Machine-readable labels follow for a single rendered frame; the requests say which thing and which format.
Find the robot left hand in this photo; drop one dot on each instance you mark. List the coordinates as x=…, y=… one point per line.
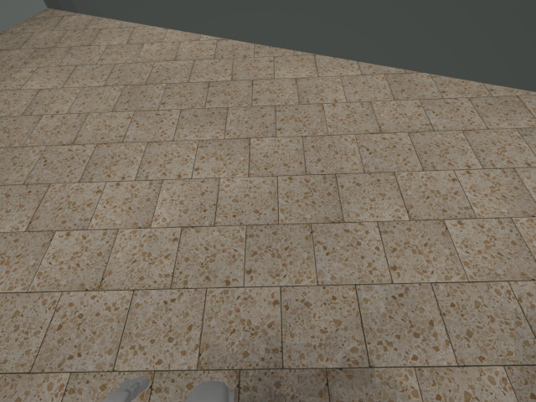
x=128, y=390

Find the robot left thigh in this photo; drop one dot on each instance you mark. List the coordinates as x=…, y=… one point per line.
x=211, y=391

